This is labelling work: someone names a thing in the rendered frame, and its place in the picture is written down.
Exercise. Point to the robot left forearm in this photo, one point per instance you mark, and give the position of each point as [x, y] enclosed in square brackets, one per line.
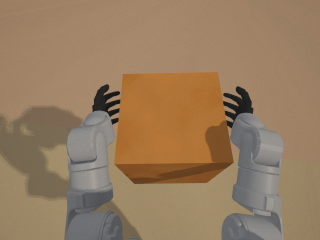
[87, 155]

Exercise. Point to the left robot upper arm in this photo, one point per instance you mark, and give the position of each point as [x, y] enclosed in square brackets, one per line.
[105, 225]

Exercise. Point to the robot right hand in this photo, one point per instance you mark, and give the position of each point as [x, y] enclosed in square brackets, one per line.
[244, 104]

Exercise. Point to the carton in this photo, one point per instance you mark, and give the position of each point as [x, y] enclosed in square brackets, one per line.
[172, 128]

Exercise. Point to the robot right forearm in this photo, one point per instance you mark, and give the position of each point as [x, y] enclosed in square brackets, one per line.
[260, 158]

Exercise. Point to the robot left hand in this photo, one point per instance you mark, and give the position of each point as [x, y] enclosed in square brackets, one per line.
[101, 99]

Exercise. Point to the right robot upper arm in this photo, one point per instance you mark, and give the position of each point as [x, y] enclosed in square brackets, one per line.
[238, 226]

